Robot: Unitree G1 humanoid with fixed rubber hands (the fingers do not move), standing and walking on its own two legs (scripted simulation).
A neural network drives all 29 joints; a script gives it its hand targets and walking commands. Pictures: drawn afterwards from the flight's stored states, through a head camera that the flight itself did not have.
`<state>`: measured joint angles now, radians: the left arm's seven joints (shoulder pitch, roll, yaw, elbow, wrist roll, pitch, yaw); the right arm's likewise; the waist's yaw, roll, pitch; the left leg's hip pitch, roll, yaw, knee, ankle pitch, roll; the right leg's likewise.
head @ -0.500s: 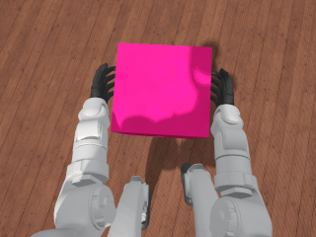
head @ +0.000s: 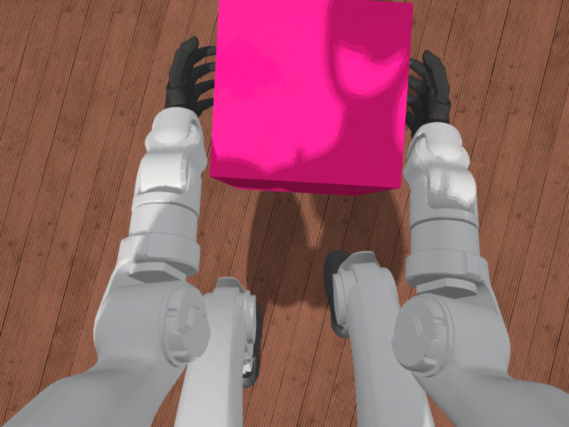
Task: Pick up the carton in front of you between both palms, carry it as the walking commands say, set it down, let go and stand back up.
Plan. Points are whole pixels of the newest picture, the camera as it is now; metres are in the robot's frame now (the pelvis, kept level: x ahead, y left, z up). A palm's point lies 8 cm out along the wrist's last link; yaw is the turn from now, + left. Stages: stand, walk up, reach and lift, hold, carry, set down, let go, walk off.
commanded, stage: set down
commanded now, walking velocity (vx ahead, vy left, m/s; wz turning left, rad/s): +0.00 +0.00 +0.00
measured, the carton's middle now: (304, 119) +0.50 -0.07 -0.18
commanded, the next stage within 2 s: none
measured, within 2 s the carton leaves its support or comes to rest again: rests again in 1.48 s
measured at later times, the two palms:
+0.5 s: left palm (224, 113) +0.55 +0.05 -0.26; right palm (405, 126) +0.49 -0.24 -0.25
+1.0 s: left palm (228, 123) +0.55 +0.05 -0.31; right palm (399, 125) +0.50 -0.25 -0.29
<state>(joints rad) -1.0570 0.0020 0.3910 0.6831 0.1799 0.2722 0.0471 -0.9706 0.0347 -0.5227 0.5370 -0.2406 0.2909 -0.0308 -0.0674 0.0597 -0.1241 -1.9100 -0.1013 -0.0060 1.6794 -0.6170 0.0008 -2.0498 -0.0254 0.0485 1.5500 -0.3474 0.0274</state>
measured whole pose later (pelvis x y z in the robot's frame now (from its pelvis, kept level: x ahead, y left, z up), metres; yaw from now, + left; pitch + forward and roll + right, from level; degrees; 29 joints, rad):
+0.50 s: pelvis -0.02 -0.01 -0.10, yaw +0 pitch +46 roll +2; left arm -1.42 0.20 0.27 0.91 0.09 0.26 0.09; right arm -1.32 -0.13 -0.47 0.74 -0.15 0.30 -0.09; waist -0.12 0.05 0.17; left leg -2.16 -0.11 -0.01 2.05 -0.69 -0.02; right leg -2.32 -0.02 0.04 1.89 -0.37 0.02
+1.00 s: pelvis -0.02 +0.01 -0.14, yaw +0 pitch +44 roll -1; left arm -1.50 0.23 0.13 1.01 0.03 0.25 0.12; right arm -1.43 -0.25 -0.48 0.96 -0.08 0.24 0.00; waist -0.15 0.02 0.25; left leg -2.24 -0.15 0.00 2.19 -0.71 0.00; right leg -2.38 -0.04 0.05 2.02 -0.40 0.04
